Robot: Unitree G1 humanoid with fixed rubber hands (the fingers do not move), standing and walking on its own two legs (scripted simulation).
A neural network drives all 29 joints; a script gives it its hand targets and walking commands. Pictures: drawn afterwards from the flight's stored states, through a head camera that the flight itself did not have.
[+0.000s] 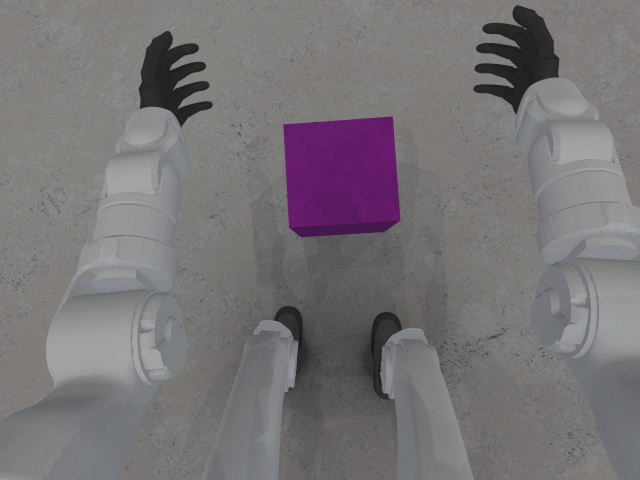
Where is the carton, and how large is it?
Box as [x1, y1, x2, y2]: [283, 116, 399, 236]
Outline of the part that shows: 392,116 283,124 289,227 300,236 384,231 399,220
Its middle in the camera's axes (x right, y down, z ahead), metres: +0.04 -0.12 +0.85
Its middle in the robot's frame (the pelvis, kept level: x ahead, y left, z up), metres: +0.52 +0.02 -0.52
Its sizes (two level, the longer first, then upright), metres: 0.210 0.200 0.250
